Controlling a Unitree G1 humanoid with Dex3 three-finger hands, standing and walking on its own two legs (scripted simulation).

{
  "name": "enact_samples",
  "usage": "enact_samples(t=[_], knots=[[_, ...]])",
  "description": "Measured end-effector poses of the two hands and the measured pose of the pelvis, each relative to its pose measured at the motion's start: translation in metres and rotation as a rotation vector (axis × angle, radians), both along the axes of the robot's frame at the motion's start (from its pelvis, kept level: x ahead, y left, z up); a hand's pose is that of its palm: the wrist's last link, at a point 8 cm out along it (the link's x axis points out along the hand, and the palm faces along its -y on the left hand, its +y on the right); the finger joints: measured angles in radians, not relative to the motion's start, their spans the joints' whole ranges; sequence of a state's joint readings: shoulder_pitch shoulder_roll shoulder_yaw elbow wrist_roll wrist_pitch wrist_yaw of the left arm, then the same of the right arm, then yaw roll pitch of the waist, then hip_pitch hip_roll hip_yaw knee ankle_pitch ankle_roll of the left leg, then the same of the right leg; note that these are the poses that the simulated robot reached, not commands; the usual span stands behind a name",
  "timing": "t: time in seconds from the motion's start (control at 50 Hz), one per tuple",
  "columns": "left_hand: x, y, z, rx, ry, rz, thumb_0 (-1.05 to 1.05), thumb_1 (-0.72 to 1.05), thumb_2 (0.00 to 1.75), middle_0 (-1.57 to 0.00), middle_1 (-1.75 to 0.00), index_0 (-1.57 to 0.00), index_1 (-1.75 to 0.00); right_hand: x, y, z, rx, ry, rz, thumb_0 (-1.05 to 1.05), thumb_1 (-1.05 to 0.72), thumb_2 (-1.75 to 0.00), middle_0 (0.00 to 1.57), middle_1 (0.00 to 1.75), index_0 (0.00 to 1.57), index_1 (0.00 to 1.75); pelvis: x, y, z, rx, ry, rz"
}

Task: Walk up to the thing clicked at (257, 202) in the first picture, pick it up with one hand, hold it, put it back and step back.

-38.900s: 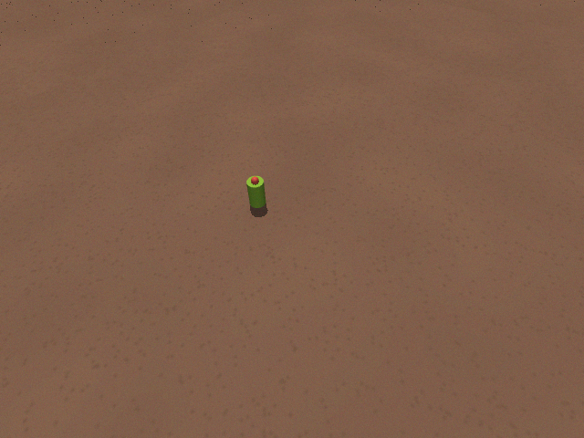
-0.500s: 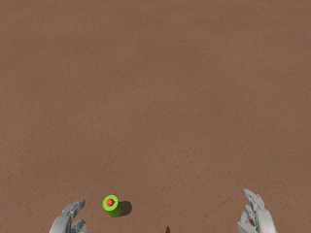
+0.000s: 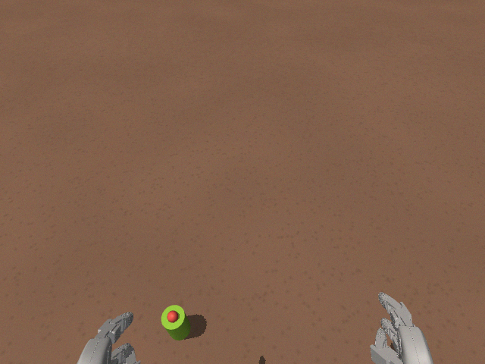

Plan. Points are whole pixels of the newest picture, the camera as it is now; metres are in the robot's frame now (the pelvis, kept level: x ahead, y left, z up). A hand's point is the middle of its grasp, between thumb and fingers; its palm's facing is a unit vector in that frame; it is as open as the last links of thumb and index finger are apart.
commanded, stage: stand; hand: left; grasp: from above
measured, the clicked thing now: (176, 322) +0.40 +0.25 -0.63
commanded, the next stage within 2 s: none
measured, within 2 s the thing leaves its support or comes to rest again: neither
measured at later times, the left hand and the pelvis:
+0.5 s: hand out of the picture +0.07 +0.24 -0.10, palm faces +0.03 -0.95 -0.32, open 7.4 cm; pelvis +0.00 +0.01 +0.05, yaw +0 degrees
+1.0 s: hand out of the picture +0.04 +0.25 -0.10, palm faces +0.03 -0.94 -0.34, open 7.4 cm; pelvis -0.01 +0.01 +0.07, yaw +0 degrees
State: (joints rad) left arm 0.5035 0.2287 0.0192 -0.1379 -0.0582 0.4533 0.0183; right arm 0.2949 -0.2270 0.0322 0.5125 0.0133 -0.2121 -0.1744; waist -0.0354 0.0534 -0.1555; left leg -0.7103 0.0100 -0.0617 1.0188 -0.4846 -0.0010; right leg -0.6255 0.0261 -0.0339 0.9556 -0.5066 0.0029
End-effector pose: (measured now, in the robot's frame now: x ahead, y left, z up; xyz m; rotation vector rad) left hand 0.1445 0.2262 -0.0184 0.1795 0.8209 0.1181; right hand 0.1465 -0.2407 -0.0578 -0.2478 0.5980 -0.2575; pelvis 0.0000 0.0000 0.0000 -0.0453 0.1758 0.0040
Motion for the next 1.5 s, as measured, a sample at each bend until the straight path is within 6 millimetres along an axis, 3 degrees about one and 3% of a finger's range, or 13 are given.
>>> enact_samples(t=[0.04,0.14,0.34,0.52,0.68,1.16,1.5], knots=[[0.001,0.001,-0.002,0.024,-0.016,-0.017,0.01,0.9,0.9,-0.2,-0.3,-0.2,-0.3,-0.001,0.0,-0.003,-0.014,0.026,0.024,0.01,-0.9,-0.9,0.2,0.3,0.2,0.3,-0.002,0.0,0.001,0.004,-0.021,-0.001],[0.001,0.022,-0.027,0.112,0.011,-0.041,0.0,0.9,0.9,-0.2,-0.3,-0.21,-0.3,-0.015,-0.008,-0.02,-0.034,0.307,0.143,0.01,-0.9,-0.9,0.2,0.3,0.2,0.3,-0.008,0.0,0.016,0.04,-0.107,-0.009],[-0.049,0.057,-0.046,0.134,0.216,0.043,0.0,0.9,0.9,-0.2,-0.3,-0.2,-0.3,-0.057,-0.028,-0.014,0.003,0.477,0.034,0.01,-0.9,-0.9,0.2,0.3,0.2,0.3,-0.005,0.007,0.037,0.044,-0.18,-0.015],[-0.09,0.061,-0.049,0.104,0.36,0.095,0.0,0.9,0.9,-0.2,-0.3,-0.2,-0.3,-0.079,-0.021,-0.009,0.028,0.567,-0.006,0.01,-0.91,-0.9,0.2,0.3,0.2,0.3,-0.003,0.013,0.053,0.04,-0.221,-0.011],[-0.108,0.062,-0.046,0.101,0.427,0.113,0.0,0.9,0.9,-0.2,-0.3,-0.21,-0.3,-0.087,-0.017,-0.008,0.049,0.602,-0.019,0.01,-0.91,-0.9,0.2,0.3,0.2,0.3,-0.005,0.014,0.062,0.044,-0.243,-0.009],[-0.104,0.063,-0.04,0.117,0.441,0.103,0.0,0.9,0.9,-0.2,-0.3,-0.21,-0.3,-0.099,-0.036,-0.003,0.039,0.648,-0.042,0.01,-0.91,-0.9,0.2,0.3,0.2,0.3,-0.009,0.006,0.068,0.044,-0.248,-0.004],[-0.091,0.062,-0.038,0.119,0.445,0.098,0.0,0.9,0.9,-0.2,-0.3,-0.21,-0.3,-0.092,-0.043,-0.003,0.033,0.665,-0.037,0.01,-0.91,-0.9,0.2,0.3,0.2,0.3,-0.001,0.002,0.069,0.043,-0.234,-0.004]])
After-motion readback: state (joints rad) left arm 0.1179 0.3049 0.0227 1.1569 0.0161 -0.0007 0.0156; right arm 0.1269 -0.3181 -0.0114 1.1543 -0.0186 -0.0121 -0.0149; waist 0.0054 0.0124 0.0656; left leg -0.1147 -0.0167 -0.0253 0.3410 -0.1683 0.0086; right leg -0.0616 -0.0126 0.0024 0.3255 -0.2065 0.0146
